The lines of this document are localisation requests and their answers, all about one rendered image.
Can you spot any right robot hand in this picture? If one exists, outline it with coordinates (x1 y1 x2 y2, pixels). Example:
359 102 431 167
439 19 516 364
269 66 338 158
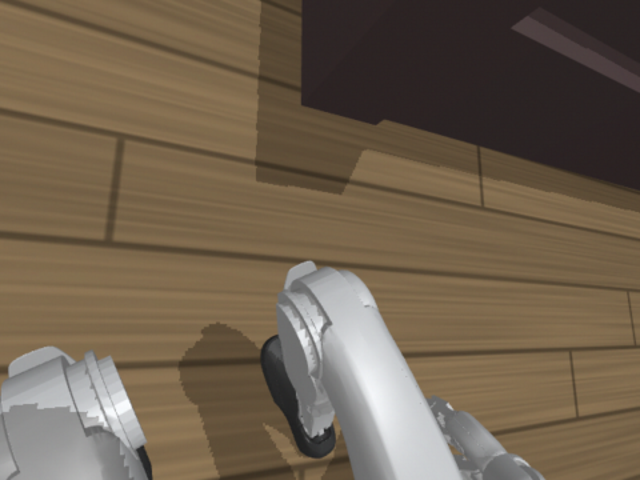
425 395 508 480

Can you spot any sofa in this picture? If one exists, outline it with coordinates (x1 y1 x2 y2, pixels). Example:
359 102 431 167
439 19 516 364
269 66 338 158
301 0 640 191

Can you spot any left robot foot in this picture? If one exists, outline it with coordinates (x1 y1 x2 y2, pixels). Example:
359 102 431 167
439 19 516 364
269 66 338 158
136 445 153 480

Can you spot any right robot arm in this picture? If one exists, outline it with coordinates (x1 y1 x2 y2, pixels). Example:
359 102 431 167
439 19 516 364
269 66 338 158
482 453 545 480

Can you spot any right robot foot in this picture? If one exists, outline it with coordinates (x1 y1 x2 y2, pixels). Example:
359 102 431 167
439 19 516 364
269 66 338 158
260 335 336 459

